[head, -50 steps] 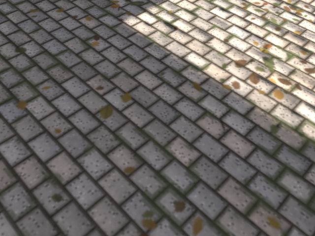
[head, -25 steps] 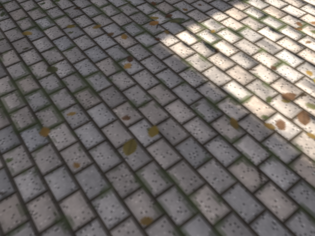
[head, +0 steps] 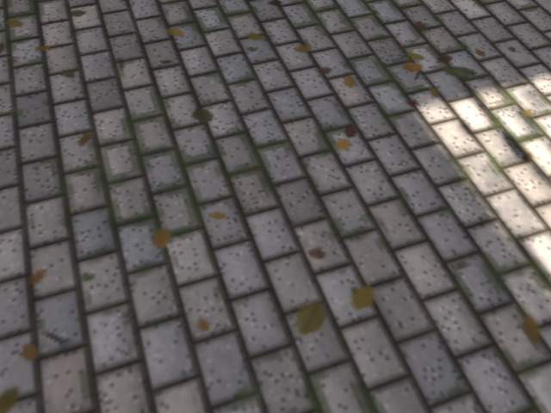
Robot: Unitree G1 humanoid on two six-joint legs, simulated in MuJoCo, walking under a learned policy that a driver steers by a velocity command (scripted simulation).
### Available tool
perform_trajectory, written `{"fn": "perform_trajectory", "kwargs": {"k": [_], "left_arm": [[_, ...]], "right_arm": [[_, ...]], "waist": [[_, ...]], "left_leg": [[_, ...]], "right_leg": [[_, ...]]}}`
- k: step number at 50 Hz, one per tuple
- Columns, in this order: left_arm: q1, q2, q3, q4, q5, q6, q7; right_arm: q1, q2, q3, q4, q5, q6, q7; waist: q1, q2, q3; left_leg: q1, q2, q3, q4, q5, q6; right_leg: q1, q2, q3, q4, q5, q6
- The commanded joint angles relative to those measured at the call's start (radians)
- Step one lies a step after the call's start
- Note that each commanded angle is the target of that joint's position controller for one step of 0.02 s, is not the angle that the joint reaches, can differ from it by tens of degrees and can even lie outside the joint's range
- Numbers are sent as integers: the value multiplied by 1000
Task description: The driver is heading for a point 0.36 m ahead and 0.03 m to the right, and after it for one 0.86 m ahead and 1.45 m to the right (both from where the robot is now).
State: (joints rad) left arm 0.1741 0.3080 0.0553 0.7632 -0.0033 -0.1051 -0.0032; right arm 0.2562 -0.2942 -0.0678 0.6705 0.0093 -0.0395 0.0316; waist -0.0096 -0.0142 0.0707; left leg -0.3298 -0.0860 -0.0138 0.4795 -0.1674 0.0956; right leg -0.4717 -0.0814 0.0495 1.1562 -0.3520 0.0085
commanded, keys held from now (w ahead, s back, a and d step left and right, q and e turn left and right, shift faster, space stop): w+q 0.12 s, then w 0.10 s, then e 0.78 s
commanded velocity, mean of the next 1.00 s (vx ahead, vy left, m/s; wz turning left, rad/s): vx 0.22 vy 0.00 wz -0.12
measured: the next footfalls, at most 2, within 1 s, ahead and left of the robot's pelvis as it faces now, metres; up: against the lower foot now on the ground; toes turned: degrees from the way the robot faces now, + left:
right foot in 0.32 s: +0.37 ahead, -0.14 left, +0.00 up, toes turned +8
left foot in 0.80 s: +0.39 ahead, +0.08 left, +0.00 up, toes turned -12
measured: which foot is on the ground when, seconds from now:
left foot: down 0.00-0.34, up 0.36-0.78, down 0.80-1.00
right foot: up 0.00-0.30, down 0.32-0.80, up 0.82-1.00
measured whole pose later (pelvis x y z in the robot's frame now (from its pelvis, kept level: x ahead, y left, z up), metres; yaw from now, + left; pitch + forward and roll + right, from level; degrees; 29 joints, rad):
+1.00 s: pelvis +0.31 -0.02 +0.01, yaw -13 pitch +1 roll -1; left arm 0.19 0.36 0.10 0.72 -0.03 0.07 0.02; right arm 0.16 -0.26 -0.05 0.67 -0.02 0.00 -0.04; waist 0.00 -0.04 0.05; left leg -0.25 0.02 0.02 0.44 -0.21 0.01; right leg -0.52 0.04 0.08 1.08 -0.42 0.10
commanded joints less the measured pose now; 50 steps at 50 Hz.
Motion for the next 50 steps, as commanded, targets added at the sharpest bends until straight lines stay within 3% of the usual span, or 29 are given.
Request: {"fn": "perform_trajectory", "kwargs": {"k": [1,6,10,13,15,16,17,18,19,20,21,22,25,27,29,32,36,38,39,40,41,42,43,44,45,46,48,50], "left_arm": [[35,99,28,-59,18,3,4],[-140,46,5,-105,14,9,1],[-216,57,1,-120,-2,-8,-22],[-197,88,13,-119,9,-19,-33],[-106,103,24,-90,21,-26,-33],[-26,130,34,-69,32,-32,-30],[68,192,42,-63,48,-33,-32],[119,202,47,-33,34,-15,-38],[131,151,34,-34,-11,-2,-46],[60,123,25,-52,-21,9,-45],[12,105,16,-64,-14,19,-42],[-16,107,16,-69,-8,27,-36],[-28,133,29,-67,6,47,-21],[-17,156,42,-67,2,59,-10],[-19,170,50,-71,-9,75,4],[-29,166,54,-79,-16,101,19],[-18,163,57,-84,-15,124,27],[-38,157,56,-94,-23,135,31],[-32,139,50,-97,-28,139,33],[6,91,36,-101,-19,141,33],[28,72,33,-129,-22,133,31],[50,158,57,-112,-6,124,29],[69,196,75,-93,-15,128,27],[85,184,78,-71,-18,141,31],[86,167,76,-67,-15,154,35],[77,139,69,-74,-17,162,33],[24,105,56,-109,-25,163,27],[-25,90,48,-142,-26,161,20]], "right_arm": [[-20,-135,-36,-81,-3,-26,-17],[47,-164,-45,-49,7,-18,-45],[106,-156,-41,-7,11,-17,-46],[116,-145,-38,18,2,-9,-50],[87,-133,-33,20,-3,0,-53],[86,-111,-24,13,-8,0,-54],[147,-72,-7,-6,-29,-4,-58],[287,-46,5,21,-21,-8,-55],[268,-126,-7,28,-16,-5,-52],[147,-157,-18,8,-7,4,-53],[59,-153,-18,-13,-13,11,-58],[10,-143,-20,-32,-21,18,-63],[31,-88,-12,-38,-17,31,-77],[23,-79,-11,-36,-18,36,-86],[-3,-82,-13,-37,-17,43,-89],[-59,-78,-13,-50,-13,46,-85],[-101,-81,-15,-63,-6,18,-68],[-61,-84,-20,-48,-1,0,-58],[-39,-102,-28,-40,-4,-5,-57],[-24,-161,-41,-47,-21,-3,-63],[-65,-234,-56,-51,-55,11,-62],[-78,-182,-47,-66,-65,11,-60],[-111,-129,-31,-78,-53,9,-63],[-146,-107,-25,-82,-38,10,-64],[-159,-100,-22,-80,-24,11,-65],[-155,-100,-19,-75,-20,14,-68],[-125,-111,-24,-62,-26,24,-73],[-93,-126,-32,-51,-28,34,-79]], "waist": [[31,62,-126],[-29,89,-73],[-70,108,-59],[-57,133,-47],[-8,138,-87],[27,108,-158],[26,-41,-316],[-1,-286,-423],[20,-198,-414],[36,-105,-291],[39,-35,-213],[27,-17,-163],[-13,-102,-164],[-11,-107,-194],[-4,-97,-213],[10,-111,-182],[27,-137,-155],[-5,-138,-157],[-16,-125,-160],[4,-5,-198],[52,269,-143],[32,248,-151],[42,174,-142],[54,131,-124],[49,129,-113],[40,137,-103],[12,164,-100],[-18,184,-121]], "left_leg": [[158,248,-318,-248,248,202],[84,181,-238,-249,140,145],[120,217,-265,-224,51,122],[232,257,-296,-133,183,95],[277,229,-262,-7,417,52],[259,171,-216,130,483,14],[96,93,-168,385,238,-41],[-159,-18,-91,702,-430,-125],[-235,19,-141,788,-483,-135],[-288,59,-124,815,-416,-146],[-296,82,-98,780,-367,-152],[-283,104,-92,724,-327,-153],[-167,96,-69,542,-299,-161],[-140,80,-64,457,-281,-174],[-113,73,-75,394,-209,-181],[-82,59,-87,308,-145,-182],[-39,41,-93,156,-146,-168],[52,40,-79,-26,-55,-146],[135,78,-86,-125,34,-126],[247,253,-218,-153,91,-60],[246,427,-442,-186,278,89],[207,502,-492,-180,352,172],[192,456,-402,-162,357,156],[188,389,-304,-145,330,113],[200,359,-251,-135,325,92],[195,341,-204,-133,367,93],[224,319,-141,-142,388,106],[285,343,-128,-140,396,125]], "right_leg": [[-129,-31,17,-84,84,32],[-98,27,8,-445,358,72],[-30,47,10,-596,469,54],[-33,53,6,-657,397,5],[76,82,-37,-714,401,-45],[220,56,-25,-718,563,-78],[514,-108,171,-632,907,-173],[744,-293,493,-682,975,-346],[724,-284,588,-746,745,-345],[621,-242,488,-762,632,-304],[509,-197,407,-781,624,-275],[416,-169,362,-797,636,-263],[301,-93,283,-825,675,-242],[289,-94,286,-825,678,-258],[263,-86,301,-835,548,-250],[205,-57,336,-857,290,-226],[224,-48,413,-822,254,-213],[232,-25,433,-769,312,-184],[202,9,418,-728,273,-148],[117,71,341,-585,58,-93],[-76,230,133,-411,-214,-34],[-99,172,106,-165,-286,14],[-99,149,108,-63,-233,33],[-106,137,94,-14,-179,55],[-132,129,85,28,-128,73],[-138,124,69,43,-100,88],[-147,109,19,-25,-56,108],[-144,84,2,-117,-48,118]]}}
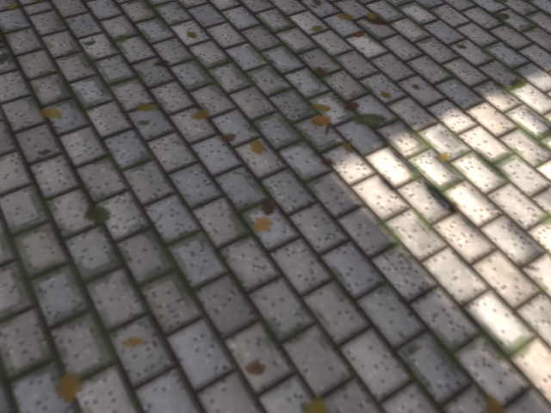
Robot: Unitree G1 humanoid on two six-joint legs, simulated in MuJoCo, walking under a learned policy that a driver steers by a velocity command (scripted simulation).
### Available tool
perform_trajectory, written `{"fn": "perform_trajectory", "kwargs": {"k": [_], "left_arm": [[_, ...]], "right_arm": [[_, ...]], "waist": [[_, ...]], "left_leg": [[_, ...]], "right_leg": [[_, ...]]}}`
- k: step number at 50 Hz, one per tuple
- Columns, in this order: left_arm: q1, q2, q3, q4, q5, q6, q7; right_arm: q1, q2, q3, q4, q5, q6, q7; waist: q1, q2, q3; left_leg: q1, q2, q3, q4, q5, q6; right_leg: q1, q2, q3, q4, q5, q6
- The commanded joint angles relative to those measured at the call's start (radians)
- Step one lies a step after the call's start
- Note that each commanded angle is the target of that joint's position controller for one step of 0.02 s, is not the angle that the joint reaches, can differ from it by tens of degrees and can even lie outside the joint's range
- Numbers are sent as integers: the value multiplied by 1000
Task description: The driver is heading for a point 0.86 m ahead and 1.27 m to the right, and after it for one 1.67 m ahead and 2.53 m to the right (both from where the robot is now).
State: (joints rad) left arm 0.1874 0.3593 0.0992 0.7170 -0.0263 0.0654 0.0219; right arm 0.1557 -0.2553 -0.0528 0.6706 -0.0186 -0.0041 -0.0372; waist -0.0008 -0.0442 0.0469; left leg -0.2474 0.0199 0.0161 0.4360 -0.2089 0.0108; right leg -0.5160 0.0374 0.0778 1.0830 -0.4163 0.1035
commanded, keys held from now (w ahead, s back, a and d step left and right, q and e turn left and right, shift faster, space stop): e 0.50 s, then w+e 0.50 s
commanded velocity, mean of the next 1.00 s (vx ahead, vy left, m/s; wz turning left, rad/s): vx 0.15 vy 0.00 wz -0.59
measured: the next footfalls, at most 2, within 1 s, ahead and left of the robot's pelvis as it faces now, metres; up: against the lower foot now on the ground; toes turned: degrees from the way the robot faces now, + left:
right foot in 0.22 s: +0.03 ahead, -0.15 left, +0.00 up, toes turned -9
left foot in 0.68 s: +0.11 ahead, +0.06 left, +0.00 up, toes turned -29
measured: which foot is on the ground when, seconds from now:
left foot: down 0.00-0.22, up 0.24-0.66, down 0.68-1.00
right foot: up 0.00-0.20, down 0.22-0.68, up 0.70-1.00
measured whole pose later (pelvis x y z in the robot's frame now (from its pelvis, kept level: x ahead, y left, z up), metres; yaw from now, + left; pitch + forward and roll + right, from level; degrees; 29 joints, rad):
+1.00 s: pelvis +0.10 -0.09 +0.00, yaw -35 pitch +2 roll +1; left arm 0.18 0.31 0.07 0.62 -0.02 -0.01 -0.03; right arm 0.37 -0.28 -0.06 0.77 0.00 -0.07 -0.02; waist -0.08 -0.04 0.02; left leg 0.04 0.03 0.12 0.25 -0.32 -0.01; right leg -0.69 -0.07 0.05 0.88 -0.11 0.05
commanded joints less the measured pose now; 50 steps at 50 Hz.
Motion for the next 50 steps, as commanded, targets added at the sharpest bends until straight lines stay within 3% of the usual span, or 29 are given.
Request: {"fn": "perform_trajectory", "kwargs": {"k": [1,4,7,9,10,11,12,13,14,15,16,17,19,25,28,30,32,33,34,35,36,37,38,40,42,45,50], "left_arm": [[-47,34,0,-106,0,-10,-10],[-57,29,-6,-128,4,-9,-24],[-45,46,3,-139,4,0,-36],[8,44,9,-127,4,3,-45],[46,61,19,-114,8,3,-40],[85,138,42,-115,6,0,-27],[75,255,60,-145,23,-9,-17],[108,199,47,-147,54,-34,-27],[64,169,34,-138,53,-52,-27],[6,144,29,-138,34,-59,-21],[-34,118,19,-144,16,-57,-15],[-52,110,12,-147,12,-53,-8],[-50,105,7,-148,19,-47,2],[-29,135,18,-143,16,-37,12],[-17,134,18,-141,9,-36,3],[-17,135,16,-138,7,-39,-3],[-37,121,9,-139,3,-40,-4],[-46,100,2,-143,1,-41,-1],[-37,45,-15,-148,5,-46,1],[-35,-5,-27,-180,-3,-56,0],[-74,68,-9,-204,0,-70,-1],[-58,112,6,-187,2,-74,-5],[-25,113,11,-161,6,-72,-8],[-31,80,7,-156,8,-78,-19],[-53,37,-5,-165,3,-87,-31],[-95,12,-15,-185,1,-91,-41],[-188,-28,-37,-214,2,-101,-73]], "right_arm": [[8,-176,-51,-49,1,3,-10],[-11,-213,-66,-46,8,9,-1],[-12,-227,-72,-34,26,7,12],[-34,-227,-74,-27,47,5,13],[2,-201,-68,-8,51,1,15],[46,-156,-57,1,23,-3,19],[8,-105,-34,-61,-24,-4,18],[-84,-152,-48,-74,-7,-6,7],[-90,-173,-57,-72,16,0,4],[-68,-176,-62,-53,18,4,-3],[-59,-185,-67,-43,9,8,-11],[-45,-183,-69,-38,4,9,-11],[-18,-163,-65,-31,10,5,-5],[-69,-132,-49,-46,17,-2,7],[-78,-144,-51,-55,30,-17,22],[-74,-149,-54,-61,40,-36,31],[-14,-141,-58,-43,47,-57,38],[35,-143,-63,-24,46,-65,37],[115,-184,-74,-10,34,-69,30],[189,-264,-86,4,3,-69,30],[159,-267,-90,6,-12,-80,40],[102,-210,-73,-9,4,-84,33],[74,-175,-62,-17,18,-83,24],[88,-157,-51,-12,21,-80,12],[126,-155,-48,-2,10,-86,9],[159,-168,-49,15,8,-87,13],[183,-218,-59,46,26,-77,21]], "waist": [[-32,217,-109],[-36,229,-125],[-30,237,-121],[12,223,-121],[24,182,-128],[16,-4,-145],[4,-284,-132],[92,-164,-196],[59,-117,-153],[29,-80,-122],[16,-71,-108],[1,-80,-112],[-9,-84,-137],[22,-101,-118],[38,-121,-102],[32,-137,-77],[-14,-118,-69],[-45,-90,-72],[-69,4,-120],[-65,224,-122],[-54,247,-14],[-32,217,38],[-20,203,43],[-37,187,43],[-55,169,34],[-76,158,39],[-102,146,71]], "left_leg": [[210,246,-145,-93,435,213],[171,266,-99,-91,442,213],[166,287,-82,-63,419,201],[131,277,-45,7,375,153],[69,245,-1,82,288,96],[-110,168,95,284,53,-2],[-410,12,114,543,-460,-96],[-418,-2,-52,715,-498,-94],[-427,16,-81,757,-418,-79],[-429,27,-88,734,-329,-72],[-430,31,-95,706,-269,-75],[-387,18,-90,714,-221,-83],[-345,-7,-83,693,-163,-95],[-274,-36,-103,399,-133,-107],[-201,-52,-95,282,-152,-84],[-140,-62,-90,199,-179,-59],[1,-61,-79,32,-96,-28],[117,-41,-77,-67,-30,-6],[297,99,-198,-97,-91,40],[368,291,-510,-198,-379,148],[260,387,-670,-256,-499,221],[234,350,-588,-263,-503,208],[243,297,-494,-263,-440,170],[250,254,-347,-273,-264,137],[237,231,-231,-287,-126,137],[242,228,-126,-300,-2,150],[221,234,23,-300,120,136]], "right_leg": [[-71,-48,-36,-94,14,22],[51,-62,-86,-234,19,0],[124,-53,-123,-368,45,-35],[233,-33,-153,-559,176,-85],[340,-17,-134,-662,283,-120],[515,-138,57,-712,569,-179],[585,-404,424,-700,874,-381],[523,-430,444,-727,801,-476],[487,-370,350,-735,714,-433],[459,-308,287,-736,621,-373],[445,-280,265,-735,595,-340],[408,-256,243,-736,624,-333],[396,-232,229,-737,621,-335],[382,-209,312,-726,430,-332],[315,-188,399,-780,18,-339],[276,-178,453,-792,-104,-337],[218,-139,468,-764,-157,-307],[154,-101,442,-717,-179,-275],[17,-41,357,-540,-248,-216],[-184,97,134,-268,-222,-159],[-295,17,126,-119,-153,-142],[-324,-24,113,-50,-71,-127],[-327,-36,93,-14,-12,-107],[-341,-63,65,36,101,-81],[-334,-78,32,49,188,-67],[-334,-98,5,-42,262,-47],[-208,-111,-82,-308,344,-69]]}}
